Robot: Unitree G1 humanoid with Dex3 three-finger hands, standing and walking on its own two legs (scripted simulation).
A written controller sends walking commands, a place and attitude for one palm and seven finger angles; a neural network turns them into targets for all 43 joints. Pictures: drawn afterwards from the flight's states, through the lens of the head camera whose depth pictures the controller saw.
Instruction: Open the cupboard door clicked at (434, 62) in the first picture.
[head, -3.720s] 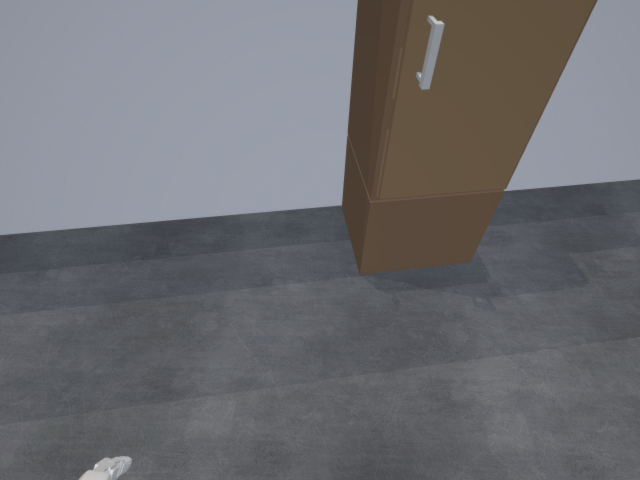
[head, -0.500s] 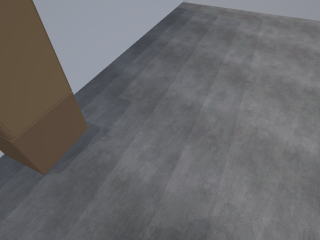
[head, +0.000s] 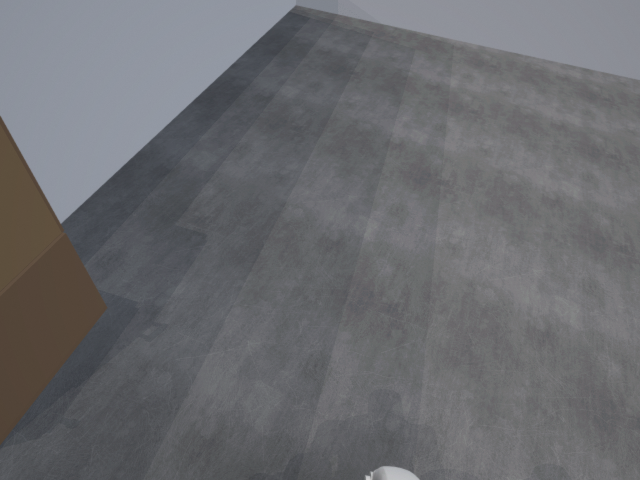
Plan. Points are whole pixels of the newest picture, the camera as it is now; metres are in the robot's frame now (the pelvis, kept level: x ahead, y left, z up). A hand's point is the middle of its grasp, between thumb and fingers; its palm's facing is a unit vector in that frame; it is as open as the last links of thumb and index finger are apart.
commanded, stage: walk to a spot facing it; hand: left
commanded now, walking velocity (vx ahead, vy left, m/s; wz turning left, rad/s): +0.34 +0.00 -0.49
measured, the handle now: out of the picture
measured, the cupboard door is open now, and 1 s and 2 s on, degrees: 0 0 0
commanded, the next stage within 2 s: turn to face it in 0.68 s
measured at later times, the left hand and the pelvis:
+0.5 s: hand (274, 346) +0.38 +0.09 -0.20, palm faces -0.25 -0.96 -0.12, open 7.4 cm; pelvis +0.22 -0.04 -0.03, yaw -14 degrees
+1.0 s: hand (259, 279) +0.52 +0.15 -0.19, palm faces -0.29 -0.93 -0.21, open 7.4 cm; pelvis +0.44 -0.03 -0.01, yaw -23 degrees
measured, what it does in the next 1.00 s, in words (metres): walks ahead, turning right: right foot, then left foot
